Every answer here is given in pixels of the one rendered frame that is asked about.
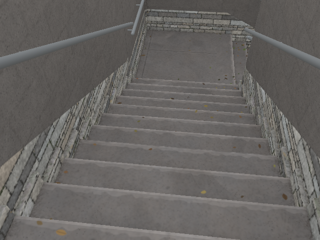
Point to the stairs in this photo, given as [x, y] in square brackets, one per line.
[240, 55]
[170, 160]

